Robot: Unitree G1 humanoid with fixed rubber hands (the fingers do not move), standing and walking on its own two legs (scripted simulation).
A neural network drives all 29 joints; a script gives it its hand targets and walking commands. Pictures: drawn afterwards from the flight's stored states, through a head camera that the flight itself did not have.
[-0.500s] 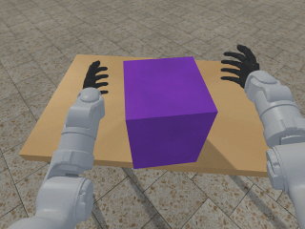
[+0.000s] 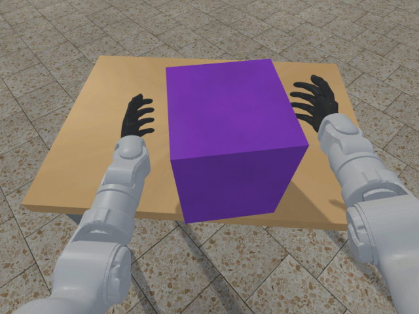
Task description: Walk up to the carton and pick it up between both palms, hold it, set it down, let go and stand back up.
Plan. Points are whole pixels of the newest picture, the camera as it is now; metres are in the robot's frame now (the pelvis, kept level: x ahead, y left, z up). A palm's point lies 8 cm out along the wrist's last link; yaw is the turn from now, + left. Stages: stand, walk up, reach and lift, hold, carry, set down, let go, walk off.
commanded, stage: reach and lift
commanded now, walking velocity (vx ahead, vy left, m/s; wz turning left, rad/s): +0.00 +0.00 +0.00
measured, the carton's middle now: (224, 146) +0.44 +0.01 +0.04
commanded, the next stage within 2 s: none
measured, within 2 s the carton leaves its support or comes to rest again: neither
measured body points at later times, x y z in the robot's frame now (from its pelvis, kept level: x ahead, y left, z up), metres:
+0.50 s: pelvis +0.00 +0.00 +0.00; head +0.08 -0.01 +0.44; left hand +0.44 +0.17 +0.09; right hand +0.49 -0.13 +0.10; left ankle +0.01 +0.15 -0.74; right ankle +0.01 -0.08 -0.74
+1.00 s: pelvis +0.00 +0.00 +0.00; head +0.08 -0.01 +0.44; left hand +0.44 +0.16 +0.08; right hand +0.49 -0.13 +0.10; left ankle +0.01 +0.15 -0.74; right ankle +0.01 -0.08 -0.74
